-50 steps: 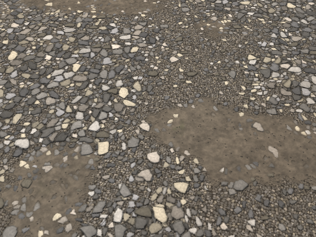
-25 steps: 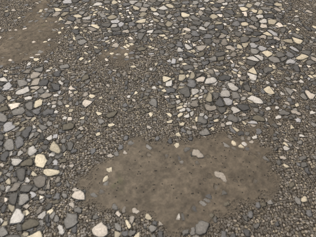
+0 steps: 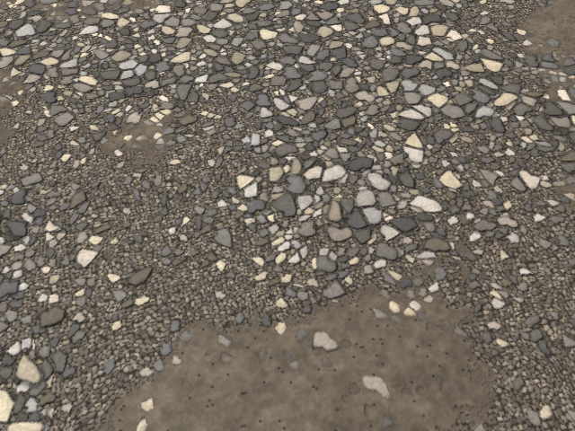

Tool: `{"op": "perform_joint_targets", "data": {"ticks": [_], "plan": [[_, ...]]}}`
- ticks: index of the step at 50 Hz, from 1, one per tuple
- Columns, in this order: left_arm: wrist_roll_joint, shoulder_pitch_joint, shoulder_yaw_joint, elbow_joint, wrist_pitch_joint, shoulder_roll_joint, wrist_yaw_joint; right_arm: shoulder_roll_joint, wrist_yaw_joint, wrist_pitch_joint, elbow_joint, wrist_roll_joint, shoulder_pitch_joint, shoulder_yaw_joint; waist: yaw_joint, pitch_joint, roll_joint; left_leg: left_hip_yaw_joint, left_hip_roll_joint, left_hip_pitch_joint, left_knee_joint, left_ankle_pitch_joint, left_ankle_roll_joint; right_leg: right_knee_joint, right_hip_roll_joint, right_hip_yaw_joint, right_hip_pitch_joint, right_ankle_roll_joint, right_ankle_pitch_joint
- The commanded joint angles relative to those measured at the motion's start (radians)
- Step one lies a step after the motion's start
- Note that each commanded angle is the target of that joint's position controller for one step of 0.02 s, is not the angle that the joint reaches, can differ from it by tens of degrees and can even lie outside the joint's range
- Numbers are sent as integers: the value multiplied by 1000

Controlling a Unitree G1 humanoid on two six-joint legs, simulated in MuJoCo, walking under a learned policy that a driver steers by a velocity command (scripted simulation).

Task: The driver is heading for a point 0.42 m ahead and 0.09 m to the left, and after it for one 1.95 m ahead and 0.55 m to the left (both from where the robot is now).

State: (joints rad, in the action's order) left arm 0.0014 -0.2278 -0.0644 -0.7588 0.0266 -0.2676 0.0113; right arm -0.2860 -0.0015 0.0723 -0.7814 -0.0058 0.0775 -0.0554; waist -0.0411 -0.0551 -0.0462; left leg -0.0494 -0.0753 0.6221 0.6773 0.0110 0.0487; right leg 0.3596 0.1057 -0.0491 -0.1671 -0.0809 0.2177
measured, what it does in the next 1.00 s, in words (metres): walks ahead, turning left: left foot, then right foot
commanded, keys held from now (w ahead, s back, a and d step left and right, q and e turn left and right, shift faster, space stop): no key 0.14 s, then w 0.20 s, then w+q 0.34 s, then q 0.32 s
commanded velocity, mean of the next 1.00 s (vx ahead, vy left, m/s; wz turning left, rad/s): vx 0.28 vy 0.00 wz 0.21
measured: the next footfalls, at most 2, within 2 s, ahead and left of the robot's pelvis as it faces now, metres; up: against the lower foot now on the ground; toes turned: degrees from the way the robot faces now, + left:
left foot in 0.10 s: +0.20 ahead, +0.14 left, +0.00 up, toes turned -1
right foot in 0.44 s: +0.15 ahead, -0.12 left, +0.00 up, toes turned -1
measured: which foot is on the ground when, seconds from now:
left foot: up 0.00-0.08, down 0.10-0.44, up 0.46-0.86, down 0.88-1.00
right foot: down 0.00-0.14, up 0.16-0.42, down 0.44-0.88, up 0.90-1.00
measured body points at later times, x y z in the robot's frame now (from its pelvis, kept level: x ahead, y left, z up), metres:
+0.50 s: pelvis +0.13 +0.00 -0.01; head +0.13 -0.02 +0.44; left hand +0.19 +0.28 -0.12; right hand +0.23 -0.27 -0.14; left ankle +0.16 +0.14 -0.72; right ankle +0.11 -0.11 -0.74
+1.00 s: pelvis +0.31 +0.07 -0.02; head +0.36 +0.08 +0.42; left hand +0.29 +0.36 -0.15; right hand +0.56 -0.13 -0.12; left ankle +0.38 +0.17 -0.74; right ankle +0.24 -0.11 -0.64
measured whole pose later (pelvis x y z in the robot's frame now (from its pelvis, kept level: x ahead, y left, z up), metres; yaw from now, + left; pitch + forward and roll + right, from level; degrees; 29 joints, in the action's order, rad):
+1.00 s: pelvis +0.31 +0.07 -0.02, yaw +18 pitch +3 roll +0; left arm 0.01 -0.25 -0.06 -0.83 0.07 -0.28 0.04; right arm -0.29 -0.02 0.01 -0.70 0.01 0.09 -0.07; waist -0.03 -0.07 0.00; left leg 0.01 0.09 0.48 0.55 0.12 -0.08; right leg 1.29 -0.05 -0.03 -0.44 0.07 0.52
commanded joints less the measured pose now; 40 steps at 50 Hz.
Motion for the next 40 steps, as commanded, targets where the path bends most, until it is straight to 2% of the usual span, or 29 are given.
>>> {"op": "perform_joint_targets", "data": {"ticks": [1, 3, 4, 5, 6, 7, 8, 9, 10, 11, 12, 13, 16, 18, 20, 21, 22, 23, 24, 25, 26, 27, 28, 30, 32, 35, 37, 39, 40], "plan": [[-4, -11, -28, 30, 5, -136, 6, -86, -12, 14, 54, -2, -13, -19, 0, 134, 136, 19, 33, -160, -85, -41, -20, 6, -264, -108, 38, -120, -581], [-1, 2, -22, 16, 3, -126, 5, -104, -17, 21, 48, -12, 10, -27, 24, 125, 139, 21, 42, -194, -157, -5, -53, 76, -273, -143, 63, -101, -552], [3, 14, -17, 12, 2, -116, 6, -105, -18, 26, 32, -20, 53, -29, 54, 131, 129, 32, 48, -271, -240, -100, -74, 130, -247, -138, 55, -74, -521], [-8, -18, -13, 9, 7, -102, 6, -143, -12, 31, 29, -31, 74, -36, 47, 162, 77, -26, -12, -393, -250, -443, -105, 201, -184, -116, 20, -28, -444], [-24, -124, -5, 1, 16, -77, 4, -182, -5, 30, 39, -47, 71, -38, -15, 242, -41, -142, -142, -592, -176, -749, -201, 302, -109, -93, -98, 22, -182], [-17, -167, 4, -26, 13, -62, 8, -103, -1, 14, 27, -41, 99, -20, 12, 331, -134, -243, -234, -676, -173, -755, -319, 411, -78, -68, -156, 76, 116], [-8, -124, -1, -20, -2, -95, 7, -49, -4, -1, 9, -16, 125, -5, 37, 328, -155, -321, -260, -659, -233, -502, -348, 465, -82, -52, -204, 98, 381], [5, -69, -9, -4, -19, -113, 8, -72, -8, -15, -13, 3, 162, -9, 60, 277, -127, -382, -257, -638, -299, -120, -337, 525, -87, -36, -291, 103, 456], [13, -22, -17, 9, -35, -131, 7, -143, -7, -27, -26, 16, 203, -32, 90, 227, -107, -450, -262, -619, -380, 293, -330, 630, -87, -12, -385, 107, 453], [15, 6, -25, 18, -46, -146, 4, -184, -2, -31, -20, 16, 179, -44, 89, 167, -87, -470, -258, -543, -450, 585, -311, 681, -111, -12, -426, 104, 400], [15, 13, -28, 21, -47, -144, 3, -188, 7, -31, -5, 7, 121, -44, 65, 124, -114, -450, -242, -455, -493, 652, -282, 679, -128, -2, -417, 98, 348], [11, -1, -28, 10, -40, -131, 4, -170, 14, -33, 6, 3, 75, -42, 45, 105, -123, -387, -210, -382, -519, 622, -253, 638, -138, 12, -368, 91, 316], [-2, -48, -15, -39, -8, -66, 7, -141, 21, -32, 13, 16, 13, -41, 13, 125, -130, -181, -116, -255, -535, 446, -214, 425, -121, 71, -156, 65, 208], [-3, -46, -15, -51, 8, -60, 4, -140, 21, -36, -3, 30, 43, -45, 15, 140, -116, -160, -108, -259, -514, 434, -227, 289, -107, 91, -88, 61, 126], [-3, -87, -19, -76, 17, -58, 2, -139, 22, -50, -13, 42, 55, -45, -15, 128, -94, -158, -93, -205, -480, 508, -216, 134, -87, 120, 20, 49, 27], [-5, -126, -23, -91, 20, -65, 3, -120, 22, -53, -12, 41, 51, -41, -37, 121, -78, -153, -67, -150, -442, 552, -190, 97, -87, 117, 84, 39, 43], [-8, -207, -31, -109, 23, -97, 9, -70, 19, -51, 8, 36, 11, -27, -75, 106, -12, -118, -16, -28, -310, 553, -142, 21, -177, 9, 177, 9, 140], [-13, -282, -47, -117, 25, -171, 19, 29, 12, -41, 36, 30, -27, -3, -96, 105, 206, 11, 104, 144, 18, 497, -69, -132, -402, -282, 255, -50, 387], [-32, -247, -67, -106, 33, -253, 14, -18, 12, -22, 68, 43, -35, -15, -76, 20, 304, -40, 105, 272, 193, 471, -91, -241, -537, -538, 151, -146, 596], [-24, -172, -54, -84, 53, -196, 20, -81, 10, -11, 54, 49, -3, -33, -31, -25, 247, -112, 64, 317, 291, 392, -106, -246, -522, -517, 142, -142, 582], [-9, -119, -42, -77, 66, -150, 21, -99, 6, -9, 30, 46, 44, -41, 5, -32, 226, -128, 58, 345, 316, 312, -109, -238, -481, -418, 171, -102, 469], [1, -97, -37, -70, 73, -131, 19, -97, 6, -9, 11, 35, 63, -44, 12, -15, 203, -123, 43, 333, 317, 259, -103, -236, -449, -318, 192, -66, 353], [1, -95, -34, -76, 76, -120, 20, -90, 5, -10, 7, 28, 56, -46, 8, -22, 182, -120, 34, 318, 313, 200, -90, -240, -430, -232, 190, -46, 232], [-16, -128, -25, -95, 81, -90, 21, -55, -4, -18, 4, 27, 48, -43, 1, -2, 161, -80, 37, 259, 333, 99, -67, -236, -389, -79, 167, -28, 35], [-21, -160, -25, -111, 78, -88, 22, -30, -13, -27, 18, 29, 26, -37, -11, -8, 158, -47, 29, 236, 299, 35, -48, -236, -370, 21, 148, -29, -56], [-21, -156, -25, -116, 69, -104, 27, -1, -31, -31, 66, 26, -62, -22, -30, -52, 150, 22, 16, 156, 139, -44, -40, -235, -351, 137, 96, -24, -169], [-14, -160, -29, -119, 57, -127, 34, 19, -49, -29, 104, 21, -126, -10, -47, -73, 143, 85, 24, 71, 36, -53, -50, -200, -350, 200, 72, -18, -294], [1, -173, -37, -127, 42, -157, 34, 6, -64, -32, 133, 20, -140, -14, -42, -58, 158, 125, 42, 8, -16, 8, -70, -125, -366, 226, 112, -12, -472], [9, -165, -42, -124, 35, -172, 36, -12, -69, -35, 141, 21, -120, -20, -22, -35, 173, 140, 61, -35, -34, 47, -88, -66, -374, 233, 138, -4, -617]]}}
Keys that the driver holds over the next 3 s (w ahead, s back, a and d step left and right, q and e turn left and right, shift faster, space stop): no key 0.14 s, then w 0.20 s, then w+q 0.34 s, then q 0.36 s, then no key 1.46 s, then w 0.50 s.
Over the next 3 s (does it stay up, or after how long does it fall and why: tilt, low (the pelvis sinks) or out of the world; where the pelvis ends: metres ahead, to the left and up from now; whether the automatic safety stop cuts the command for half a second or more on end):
stays up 0.52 0.14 0.00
